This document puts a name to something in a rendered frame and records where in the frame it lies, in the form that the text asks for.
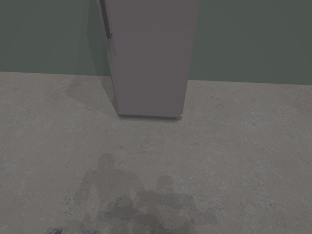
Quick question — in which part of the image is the handle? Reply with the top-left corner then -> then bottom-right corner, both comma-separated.
100,0 -> 112,39

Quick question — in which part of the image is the fridge door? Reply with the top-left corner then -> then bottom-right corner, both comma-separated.
96,0 -> 197,117

